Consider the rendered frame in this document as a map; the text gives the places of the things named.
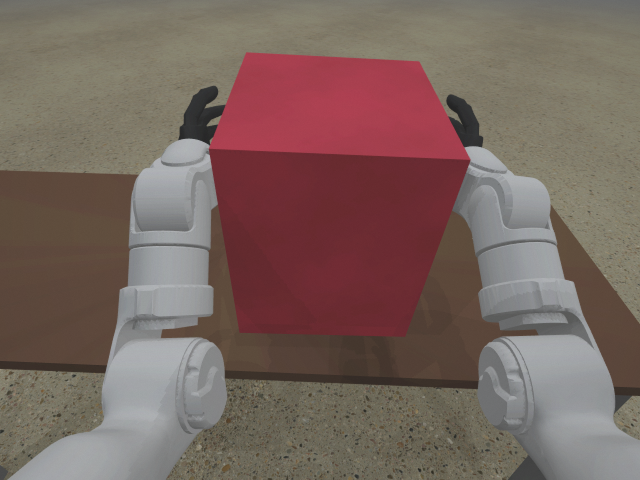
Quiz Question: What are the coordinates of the robot left upper arm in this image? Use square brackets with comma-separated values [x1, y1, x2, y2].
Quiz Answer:
[8, 337, 227, 480]

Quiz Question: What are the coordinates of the table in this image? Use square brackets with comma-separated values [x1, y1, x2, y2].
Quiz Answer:
[0, 170, 640, 480]

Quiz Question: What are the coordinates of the robot left forearm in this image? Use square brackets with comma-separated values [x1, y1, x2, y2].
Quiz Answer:
[101, 139, 218, 415]

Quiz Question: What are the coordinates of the right robot hand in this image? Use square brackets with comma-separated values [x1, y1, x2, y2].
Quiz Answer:
[446, 94, 483, 147]

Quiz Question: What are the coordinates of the robot right upper arm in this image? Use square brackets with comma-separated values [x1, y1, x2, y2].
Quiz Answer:
[477, 334, 640, 480]

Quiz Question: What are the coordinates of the left robot hand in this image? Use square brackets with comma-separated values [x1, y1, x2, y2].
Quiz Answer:
[178, 86, 226, 146]

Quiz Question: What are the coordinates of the carton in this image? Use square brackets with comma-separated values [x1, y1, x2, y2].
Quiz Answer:
[209, 52, 471, 337]

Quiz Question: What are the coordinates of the robot right forearm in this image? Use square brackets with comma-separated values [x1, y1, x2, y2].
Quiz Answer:
[452, 146, 615, 415]

